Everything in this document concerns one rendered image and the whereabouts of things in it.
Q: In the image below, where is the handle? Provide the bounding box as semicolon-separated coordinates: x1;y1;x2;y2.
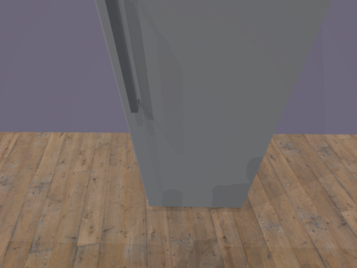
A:
105;0;139;113

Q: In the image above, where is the fridge door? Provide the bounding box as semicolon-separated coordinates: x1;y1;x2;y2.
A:
96;0;332;208

